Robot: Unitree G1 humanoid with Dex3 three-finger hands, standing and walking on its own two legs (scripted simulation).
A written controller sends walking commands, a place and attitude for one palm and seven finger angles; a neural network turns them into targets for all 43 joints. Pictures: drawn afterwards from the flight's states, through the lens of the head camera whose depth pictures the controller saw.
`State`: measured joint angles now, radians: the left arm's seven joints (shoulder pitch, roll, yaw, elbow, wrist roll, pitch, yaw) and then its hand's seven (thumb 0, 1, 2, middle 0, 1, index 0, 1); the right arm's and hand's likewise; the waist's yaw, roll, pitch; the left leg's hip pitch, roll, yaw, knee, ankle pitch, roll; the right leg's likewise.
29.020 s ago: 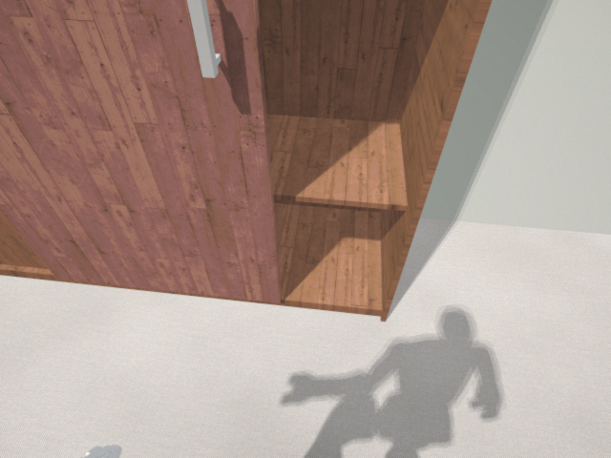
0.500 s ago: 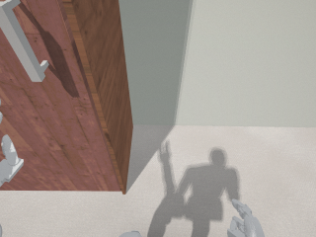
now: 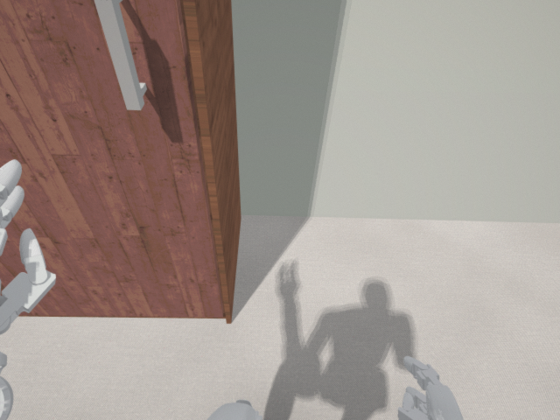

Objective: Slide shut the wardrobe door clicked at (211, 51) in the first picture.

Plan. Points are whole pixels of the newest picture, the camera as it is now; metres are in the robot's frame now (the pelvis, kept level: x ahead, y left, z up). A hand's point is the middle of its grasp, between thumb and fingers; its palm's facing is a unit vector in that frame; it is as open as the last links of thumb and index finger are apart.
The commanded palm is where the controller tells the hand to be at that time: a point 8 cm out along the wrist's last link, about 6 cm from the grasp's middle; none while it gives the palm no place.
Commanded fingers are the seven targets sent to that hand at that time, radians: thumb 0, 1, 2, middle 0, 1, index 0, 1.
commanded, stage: stop stepping back and stand still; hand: left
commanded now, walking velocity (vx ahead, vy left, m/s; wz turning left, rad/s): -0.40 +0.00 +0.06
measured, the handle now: (126, 51) +0.56 +0.32 +0.26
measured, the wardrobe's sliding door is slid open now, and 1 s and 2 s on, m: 0.01 0.01 0.01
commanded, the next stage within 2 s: let the arm hang, fingers relaxed in 1.38 s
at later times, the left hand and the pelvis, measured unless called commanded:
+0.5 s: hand out of the picture +0.06 +0.31 +0.18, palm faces +0.45 -0.78 -0.43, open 7.4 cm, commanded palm +0.01 +0.34 +0.19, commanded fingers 0.00 0.90 0.90 -0.20 -0.30 -0.20 -0.30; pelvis -0.14 +0.05 +0.01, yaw -1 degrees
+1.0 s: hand out of the picture +0.07 +0.33 +0.17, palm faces +0.45 -0.75 -0.48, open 7.4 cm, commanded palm +0.00 +0.36 +0.19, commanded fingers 0.00 0.90 0.90 -0.20 -0.30 -0.20 -0.30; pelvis -0.14 +0.06 +0.00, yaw +0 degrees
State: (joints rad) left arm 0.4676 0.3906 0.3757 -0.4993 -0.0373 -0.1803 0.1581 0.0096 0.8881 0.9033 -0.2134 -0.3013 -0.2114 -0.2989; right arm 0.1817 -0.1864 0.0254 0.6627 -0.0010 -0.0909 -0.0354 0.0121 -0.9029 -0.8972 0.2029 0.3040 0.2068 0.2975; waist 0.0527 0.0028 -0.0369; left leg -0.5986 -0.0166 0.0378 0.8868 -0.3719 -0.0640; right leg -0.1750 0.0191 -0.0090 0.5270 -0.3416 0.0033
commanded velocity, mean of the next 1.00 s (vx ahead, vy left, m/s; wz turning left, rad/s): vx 0.17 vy -0.09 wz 0.00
